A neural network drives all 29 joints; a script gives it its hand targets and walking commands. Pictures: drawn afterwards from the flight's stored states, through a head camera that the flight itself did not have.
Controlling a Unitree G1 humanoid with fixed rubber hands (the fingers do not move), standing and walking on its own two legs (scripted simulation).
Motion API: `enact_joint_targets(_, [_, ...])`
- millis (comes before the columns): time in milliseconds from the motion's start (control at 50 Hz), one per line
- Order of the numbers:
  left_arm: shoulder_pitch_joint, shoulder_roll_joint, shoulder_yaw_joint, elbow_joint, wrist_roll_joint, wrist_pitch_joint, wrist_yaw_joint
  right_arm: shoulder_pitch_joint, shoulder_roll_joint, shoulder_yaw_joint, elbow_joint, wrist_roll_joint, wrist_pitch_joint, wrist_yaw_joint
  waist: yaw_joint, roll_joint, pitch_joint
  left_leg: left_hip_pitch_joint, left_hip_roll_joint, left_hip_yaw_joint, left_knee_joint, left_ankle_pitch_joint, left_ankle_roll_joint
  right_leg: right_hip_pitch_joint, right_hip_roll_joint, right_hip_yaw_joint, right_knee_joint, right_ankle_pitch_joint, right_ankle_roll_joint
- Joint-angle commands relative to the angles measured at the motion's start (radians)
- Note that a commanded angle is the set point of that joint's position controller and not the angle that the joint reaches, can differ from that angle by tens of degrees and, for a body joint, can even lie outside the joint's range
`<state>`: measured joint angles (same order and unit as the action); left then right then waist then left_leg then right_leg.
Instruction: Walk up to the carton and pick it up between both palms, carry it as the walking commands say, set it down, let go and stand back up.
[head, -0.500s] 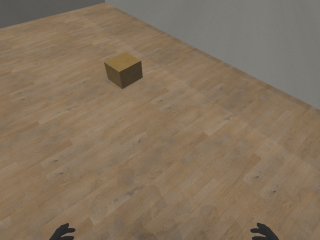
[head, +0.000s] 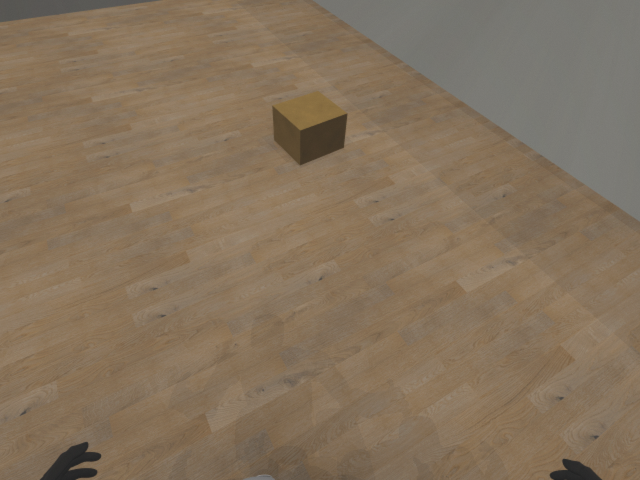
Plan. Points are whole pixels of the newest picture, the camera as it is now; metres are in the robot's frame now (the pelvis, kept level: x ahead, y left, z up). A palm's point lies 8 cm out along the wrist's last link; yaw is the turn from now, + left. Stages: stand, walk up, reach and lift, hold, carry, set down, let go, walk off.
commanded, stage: walk up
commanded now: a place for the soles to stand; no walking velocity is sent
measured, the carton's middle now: (309, 127) +1.76 +0.00 -0.65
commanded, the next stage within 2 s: none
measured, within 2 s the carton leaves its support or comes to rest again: neither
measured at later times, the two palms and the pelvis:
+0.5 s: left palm (149, 338) +0.33 +0.26 -0.07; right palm (592, 404) +0.23 -0.38 -0.08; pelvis +0.18 -0.05 +0.01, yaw +4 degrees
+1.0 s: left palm (168, 274) +0.45 +0.27 -0.08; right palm (536, 265) +0.47 -0.39 -0.08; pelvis +0.38 -0.07 +0.00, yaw +10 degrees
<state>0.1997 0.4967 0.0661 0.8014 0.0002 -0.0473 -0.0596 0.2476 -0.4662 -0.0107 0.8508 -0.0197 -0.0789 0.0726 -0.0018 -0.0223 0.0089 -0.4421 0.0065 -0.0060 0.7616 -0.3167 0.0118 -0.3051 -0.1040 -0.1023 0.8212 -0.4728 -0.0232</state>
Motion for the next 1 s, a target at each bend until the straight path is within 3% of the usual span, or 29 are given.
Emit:
enact_joint_targets(0, [-0.301, 0.152, 0.042, -0.182, 0.042, -0.023, -0.016, 0.218, -0.364, -0.156, -0.024, 0.039, -0.047, -0.055, -0.120, 0.138, 0.038, 0.485, 0.317, -0.843, -0.595, -0.517, 0.191, -0.699, 0.057, 0.224, 0.407, 0.027, 0.003])
enact_joint_targets(40, [-0.208, 0.144, 0.038, -0.143, 0.030, -0.034, -0.022, 0.153, -0.300, -0.119, -0.028, 0.038, -0.054, -0.068, -0.044, 0.054, 0.081, 0.468, 0.262, -0.660, -0.501, -0.214, 0.181, -0.649, 0.020, 0.211, 0.370, 0.116, 0.006])
enact_joint_targets(80, [-0.153, 0.151, 0.052, -0.118, 0.032, -0.027, -0.027, 0.166, -0.260, -0.095, -0.036, 0.040, -0.063, -0.072, -0.028, 0.066, 0.049, 0.455, 0.206, -0.525, -0.487, 0.070, 0.120, -0.542, 0.018, 0.193, 0.296, 0.182, 0.031])
enact_joint_targets(100, [-0.155, 0.148, 0.058, -0.120, 0.034, -0.023, -0.029, 0.184, -0.264, -0.093, -0.038, 0.037, -0.066, -0.074, -0.032, 0.095, 0.040, 0.456, 0.201, -0.494, -0.477, 0.143, 0.117, -0.519, 0.017, 0.193, 0.273, 0.202, 0.042])
enact_joint_targets(180, [-0.255, 0.127, 0.058, -0.148, 0.028, -0.014, -0.038, 0.195, -0.258, -0.089, -0.058, 0.037, -0.073, -0.076, -0.045, 0.102, 0.111, 0.352, 0.185, -0.402, -0.527, 0.214, 0.129, -0.469, 0.023, 0.160, 0.137, 0.272, 0.061])
enact_joint_targets(260, [-0.342, 0.110, 0.053, -0.170, 0.028, -0.011, -0.045, 0.216, -0.266, -0.090, -0.069, 0.033, -0.071, -0.075, -0.069, 0.141, 0.118, 0.374, 0.177, -0.318, -0.503, 0.393, 0.137, -0.383, 0.066, 0.112, -0.049, 0.289, 0.052])
enact_joint_targets(340, [-0.361, 0.090, 0.051, -0.170, 0.029, -0.023, -0.041, 0.183, -0.272, -0.102, -0.079, 0.033, -0.050, -0.077, -0.068, 0.153, 0.044, 0.415, 0.201, -0.282, -0.354, 0.500, 0.184, -0.243, 0.108, 0.091, -0.245, 0.130, 0.007])
enact_joint_targets(360, [-0.277, 0.096, 0.059, -0.144, 0.029, -0.029, -0.036, 0.140, -0.265, -0.102, -0.093, 0.038, -0.048, -0.079, -0.013, 0.131, -0.012, 0.362, 0.177, -0.232, -0.251, 0.582, 0.159, -0.072, 0.118, 0.095, -0.351, 0.140, -0.016])
enact_joint_targets(380, [-0.071, 0.148, 0.087, -0.079, 0.038, -0.043, -0.025, 0.098, -0.227, -0.089, -0.113, 0.046, -0.049, -0.077, 0.093, 0.049, -0.153, 0.198, 0.123, -0.153, 0.020, 0.590, 0.116, 0.269, 0.073, 0.163, -0.406, 0.254, -0.067])
enact_joint_targets(400, [0.133, 0.291, 0.132, -0.035, 0.053, -0.058, -0.007, 0.136, -0.121, -0.052, -0.150, 0.054, -0.058, -0.072, 0.157, -0.251, -0.324, -0.085, 0.013, -0.049, 0.388, 0.281, 0.052, 0.598, -0.226, 0.501, -0.420, 0.177, -0.139])
enact_joint_targets(420, [0.147, 0.302, 0.130, -0.036, 0.024, -0.055, 0.001, 0.154, -0.145, -0.040, -0.136, 0.054, -0.062, -0.081, 0.128, -0.223, -0.349, -0.283, -0.033, 0.002, 0.455, -0.168, 0.056, 0.701, -0.365, 0.653, -0.451, 0.169, -0.212])
enact_joint_targets(440, [0.121, 0.269, 0.115, -0.052, 0.017, -0.054, 0.001, 0.131, -0.178, -0.045, -0.128, 0.039, -0.066, -0.087, 0.123, -0.107, -0.290, -0.338, 0.002, -0.065, 0.509, -0.141, 0.067, 0.628, -0.361, 0.644, -0.462, 0.140, -0.214])
enact_joint_targets(460, [0.040, 0.223, 0.102, -0.062, 0.015, -0.053, 0.002, 0.111, -0.197, -0.049, -0.108, 0.037, -0.062, -0.079, 0.096, -0.045, -0.160, -0.346, 0.048, -0.060, 0.524, -0.049, 0.059, 0.473, -0.323, 0.554, -0.479, 0.094, -0.203])
enact_joint_targets(480, [-0.012, 0.191, 0.094, -0.069, 0.021, -0.049, 0.003, 0.133, -0.197, -0.057, -0.092, 0.043, -0.059, -0.069, 0.083, -0.070, -0.114, -0.310, 0.077, -0.044, 0.447, -0.026, 0.042, 0.387, -0.264, 0.427, -0.476, 0.092, -0.199])
enact_joint_targets(500, [-0.057, 0.173, 0.088, -0.079, 0.025, -0.045, -0.002, 0.156, -0.197, -0.069, -0.084, 0.041, -0.053, -0.058, 0.067, -0.153, -0.066, -0.272, 0.099, -0.037, 0.380, -0.035, 0.034, 0.288, -0.227, 0.342, -0.499, 0.058, -0.190])
enact_joint_targets(520, [-0.086, 0.175, 0.092, -0.090, 0.026, -0.042, -0.006, 0.160, -0.201, -0.072, -0.078, 0.039, -0.046, -0.051, 0.055, -0.177, -0.035, -0.235, 0.113, -0.024, 0.312, -0.041, 0.019, 0.212, -0.202, 0.289, -0.526, 0.010, -0.186])
enact_joint_targets(580, [-0.063, 0.200, 0.103, -0.100, 0.039, -0.039, -0.018, 0.071, -0.199, -0.085, -0.095, 0.021, -0.044, -0.035, 0.078, -0.201, 0.012, -0.222, 0.114, 0.035, 0.121, -0.106, -0.002, 0.112, -0.272, 0.288, -0.565, -0.125, -0.239])
enact_joint_targets(620, [-0.059, 0.204, 0.102, -0.102, 0.040, -0.035, -0.024, 0.069, -0.187, -0.089, -0.089, 0.021, -0.052, -0.032, 0.076, -0.186, -0.027, -0.156, 0.092, 0.057, 0.026, -0.050, -0.009, 0.127, -0.270, 0.246, -0.524, -0.081, -0.239])
enact_joint_targets(660, [-0.114, 0.191, 0.091, -0.115, 0.036, -0.027, -0.028, 0.160, -0.165, -0.093, -0.049, 0.019, -0.063, -0.037, 0.018, -0.145, -0.059, 0.036, 0.052, 0.116, -0.113, 0.096, 0.001, 0.055, -0.213, 0.143, -0.431, -0.077, -0.191])
enact_joint_targets(680, [-0.160, 0.159, 0.076, -0.127, 0.035, -0.021, -0.030, 0.259, -0.184, -0.107, -0.011, 0.012, -0.068, -0.048, -0.053, -0.068, -0.088, 0.227, 0.013, 0.145, -0.145, 0.125, 0.015, -0.048, -0.161, 0.072, -0.293, -0.034, -0.148])
enact_joint_targets(700, [-0.148, 0.099, 0.057, -0.140, 0.036, -0.022, -0.026, 0.403, -0.234, -0.130, 0.033, 0.005, -0.078, -0.069, -0.125, 0.127, -0.161, 0.453, -0.007, 0.039, -0.225, 0.008, 0.046, -0.157, -0.078, 0.007, 0.049, 0.151, -0.097])
enact_joint_targets(720, [-0.135, 0.016, 0.037, -0.169, 0.035, -0.026, -0.025, 0.460, -0.346, -0.157, 0.028, -0.008, -0.083, -0.092, -0.139, 0.387, -0.175, 0.591, 0.234, -0.493, -0.349, -0.064, 0.128, -0.422, 0.065, 0.022, 0.357, 0.075, -0.020])
enact_joint_targets(740, [-0.172, 0.085, 0.051, -0.156, 0.030, -0.019, -0.016, 0.364, -0.364, -0.147, -0.018, 0.007, -0.081, -0.101, -0.104, 0.276, -0.119, 0.574, 0.324, -0.786, -0.445, -0.075, 0.209, -0.578, 0.121, 0.148, 0.384, -0.019, 0.004])
enact_joint_targets(760, [-0.216, 0.153, 0.068, -0.142, 0.029, -0.015, -0.018, 0.317, -0.364, -0.145, -0.039, 0.027, -0.078, -0.109, -0.097, 0.100, -0.083, 0.518, 0.331, -0.767, -0.423, -0.131, 0.242, -0.578, 0.070, 0.213, 0.394, 0.015, 0.002])
enact_joint_targets(780, [-0.198, 0.155, 0.070, -0.142, 0.024, -0.015, -0.022, 0.280, -0.340, -0.130, -0.043, 0.032, -0.076, -0.113, -0.072, 0.071, -0.056, 0.501, 0.323, -0.718, -0.383, -0.039, 0.266, -0.589, 0.060, 0.208, 0.422, -0.022, 0.005])
enact_joint_targets(840, [-0.171, 0.143, 0.073, -0.128, 0.034, -0.011, -0.023, 0.211, -0.275, -0.108, -0.061, 0.015, -0.075, -0.108, -0.026, 0.116, 0.035, 0.312, 0.267, -0.499, -0.363, 0.061, 0.235, -0.498, 0.014, 0.198, 0.294, -0.033, 0.018])
enact_joint_targets(920, [-0.196, 0.137, 0.076, -0.140, 0.034, -0.015, -0.034, 0.193, -0.316, -0.124, -0.068, 0.009, -0.077, -0.101, -0.037, 0.180, 0.039, 0.237, 0.295, -0.458, -0.356, 0.033, 0.270, -0.418, 0.007, 0.179, 0.119, -0.074, 0.017])
enact_joint_targets(940, [-0.203, 0.142, 0.078, -0.141, 0.035, -0.020, -0.035, 0.176, -0.318, -0.125, -0.074, 0.013, -0.079, -0.100, -0.031, 0.163, 0.049, 0.201, 0.306, -0.451, -0.351, 0.026, 0.266, -0.378, 0.003, 0.185, 0.071, -0.052, 0.008])
enact_joint_targets(980, [-0.118, 0.127, 0.080, -0.109, 0.034, -0.034, -0.034, 0.088, -0.307, -0.119, -0.087, 0.025, -0.076, -0.099, 0.039, 0.153, 0.030, 0.082, 0.267, -0.340, -0.230, 0.100, 0.220, -0.160, 0.026, 0.169, -0.137, 0.033, -0.003])
